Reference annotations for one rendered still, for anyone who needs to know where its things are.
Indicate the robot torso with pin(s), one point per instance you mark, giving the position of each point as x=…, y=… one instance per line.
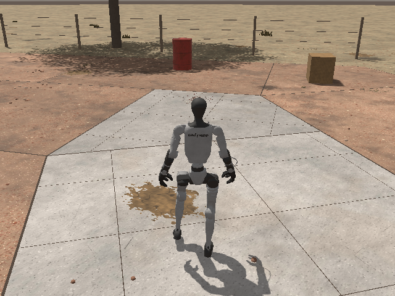
x=198, y=142

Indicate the right robot shin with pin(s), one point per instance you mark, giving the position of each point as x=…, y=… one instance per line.
x=210, y=229

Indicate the robot left hand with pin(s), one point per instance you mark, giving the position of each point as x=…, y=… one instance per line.
x=163, y=177

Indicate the right robot forearm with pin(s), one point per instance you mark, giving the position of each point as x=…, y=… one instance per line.
x=228, y=163

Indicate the robot right upper arm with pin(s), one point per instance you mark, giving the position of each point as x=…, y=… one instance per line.
x=217, y=130

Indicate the robot right hand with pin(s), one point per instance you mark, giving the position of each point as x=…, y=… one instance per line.
x=227, y=174

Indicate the robot left upper arm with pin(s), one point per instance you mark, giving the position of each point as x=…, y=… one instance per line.
x=175, y=140

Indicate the left robot forearm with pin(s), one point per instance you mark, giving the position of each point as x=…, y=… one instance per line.
x=167, y=164

